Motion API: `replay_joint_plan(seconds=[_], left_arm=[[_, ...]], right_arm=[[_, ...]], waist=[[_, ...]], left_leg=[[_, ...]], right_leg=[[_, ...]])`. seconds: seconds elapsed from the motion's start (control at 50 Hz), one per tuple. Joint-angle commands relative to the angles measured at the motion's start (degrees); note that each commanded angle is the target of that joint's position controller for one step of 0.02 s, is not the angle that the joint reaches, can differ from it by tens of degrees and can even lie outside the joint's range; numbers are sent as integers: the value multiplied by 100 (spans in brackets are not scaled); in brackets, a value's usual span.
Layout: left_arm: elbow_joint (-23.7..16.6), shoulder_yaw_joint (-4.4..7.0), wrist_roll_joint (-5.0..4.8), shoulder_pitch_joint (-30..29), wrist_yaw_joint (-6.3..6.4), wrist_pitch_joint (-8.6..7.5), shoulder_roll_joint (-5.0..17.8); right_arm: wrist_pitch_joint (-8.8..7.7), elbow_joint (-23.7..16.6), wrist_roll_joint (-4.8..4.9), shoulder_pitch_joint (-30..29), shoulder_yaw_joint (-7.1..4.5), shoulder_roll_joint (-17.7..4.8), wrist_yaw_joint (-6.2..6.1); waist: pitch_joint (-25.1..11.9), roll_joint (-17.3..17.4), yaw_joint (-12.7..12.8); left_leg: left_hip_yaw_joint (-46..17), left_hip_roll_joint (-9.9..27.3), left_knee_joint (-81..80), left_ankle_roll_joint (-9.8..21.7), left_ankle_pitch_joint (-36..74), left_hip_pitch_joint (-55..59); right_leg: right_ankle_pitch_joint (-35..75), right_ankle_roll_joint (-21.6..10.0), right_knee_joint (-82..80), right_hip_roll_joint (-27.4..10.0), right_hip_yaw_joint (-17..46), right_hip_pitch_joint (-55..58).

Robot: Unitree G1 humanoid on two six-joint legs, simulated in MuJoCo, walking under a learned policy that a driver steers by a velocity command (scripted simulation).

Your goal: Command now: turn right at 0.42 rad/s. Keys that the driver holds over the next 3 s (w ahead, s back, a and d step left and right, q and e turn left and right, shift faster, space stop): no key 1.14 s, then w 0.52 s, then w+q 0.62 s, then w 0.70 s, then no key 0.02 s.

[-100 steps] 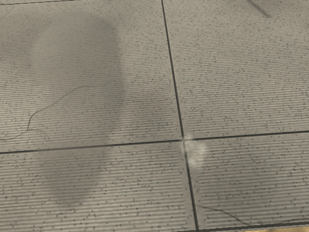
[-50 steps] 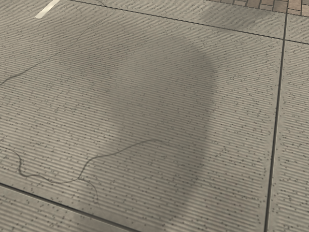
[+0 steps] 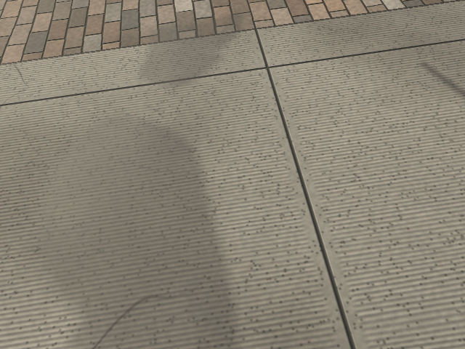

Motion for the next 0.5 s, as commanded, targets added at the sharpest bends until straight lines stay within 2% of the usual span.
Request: replay_joint_plan(seconds=[0.02, 0.06, 0.12, 0.18, 0.24, 0.28, 0.3, 0.32, 0.34, 0.36, 0.38, 0.4, 0.42, 0.44, 0.5], left_arm=[[-503, 152, -70, -455, 65, -157, 698], [-420, 136, -87, -199, 61, -216, 682], [-315, 111, -49, 52, 105, -243, 674], [-238, 84, -3, 98, 117, -239, 705], [-166, 62, 29, -13, 108, -233, 748], [-110, 22, -9, -191, 128, -234, 708], [-83, -7, -57, -285, 146, -239, 660], [-80, -77, -72, -215, 146, -282, 470], [-75, -143, -62, 6, 129, -312, 234], [43, -131, -87, 76, 123, -250, 237], [193, -131, -14, 48, 127, -224, 377], [282, -102, -14, -65, 117, -230, 450], [342, -75, -45, -132, 109, -256, 547], [407, -55, -32, -133, 95, -270, 582], [667, -111, -57, -47, 130, -322, 404]], right_arm=[[-74, -175, -55, 291, -156, -537, 47], [-37, -199, 3, 224, -120, -403, 65], [28, -227, 20, 67, -64, -319, 45], [35, -230, 37, -5, -14, -270, 16], [4, -167, 102, 113, 17, -253, -46], [-48, -51, 126, 352, 51, -172, -92], [-107, 37, 102, 532, 85, -112, -113], [-194, 58, 23, 550, 91, -239, -145], [-280, 13, -75, 558, 92, -534, -161], [-282, 9, 45, -21, 79, -649, -100], [-313, -54, 56, -281, 150, -342, -36], [-334, -20, 59, -231, 174, -275, -9], [-328, 52, 50, -110, 160, -331, -22], [-344, 140, 80, 28, 164, -356, -57], [-336, 328, 94, 167, 163, -311, -78]], waist=[[-409, -917, -138], [-489, -750, -51], [-387, -894, 120], [-306, -951, 219], [-288, -941, 194], [-330, -811, 11], [-355, -671, -134], [-488, -399, -68], [-653, 274, 125], [-224, 797, 392], [-214, 611, 361], [-155, 568, 226], [-100, 459, 144], [-104, 380, 101], [-90, 4, 53]], left_leg=[[-255, -84, 806, 9, 303, -258], [-297, -61, 646, -36, 264, -292], [-336, -34, -99, -52, 131, -217], [-307, -93, -891, 33, -126, 313], [-236, -227, -1620, 148, -276, 990], [-185, -284, -2592, 227, 218, 1579], [-244, -210, -3468, 278, 1086, 2149], [-758, 227, -3829, 342, 1606, 2717], [-1677, 1137, -4028, 517, 2261, 3024], [-1702, 1325, -3801, 903, 2788, 1911], [-1469, 1072, -3809, 820, 2333, 1750], [-1264, 761, -3822, 613, 1822, 1727], [-1113, 553, -3830, 504, 1580, 1786], [-1053, 487, -3810, 475, 1568, 1868], [-986, 437, -3716, 504, 1481, 2138]], right_leg=[[2232, -810, -1265, -1132, 1200, 449], [2596, -865, -1208, -1210, 1219, 813], [2411, -917, -1213, -1302, 1359, 1119], [2241, -954, -1140, -1315, 1430, 972], [2419, -950, -1003, -1296, 1534, 665], [2493, -808, -821, -1198, 1553, 508], [2340, -606, -712, -1100, 1506, 260], [1801, -308, -645, -942, 1468, -72], [864, -93, -231, -545, 1075, -303], [-16, -2, -631, -48, 601, 165], [268, 40, -798, -159, 642, 567], [627, 32, -893, -184, 763, 632], [915, 40, -891, -246, 794, 635], [1107, 36, -890, -311, 831, 608], [1053, 77, -1040, -355, 875, 372]])
Next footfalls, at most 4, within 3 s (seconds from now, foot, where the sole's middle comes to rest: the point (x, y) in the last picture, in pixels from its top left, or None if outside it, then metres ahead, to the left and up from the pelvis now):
0.32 left None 0.03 0.12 -0.78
1.92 left None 0.44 0.03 -0.78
2.46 right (277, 250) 0.80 -0.06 -0.78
3.00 left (196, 202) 1.01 0.22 -0.78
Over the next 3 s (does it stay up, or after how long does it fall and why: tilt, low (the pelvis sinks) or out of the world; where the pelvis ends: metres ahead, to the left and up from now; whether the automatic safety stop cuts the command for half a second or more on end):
stays up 0.88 0.08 -0.01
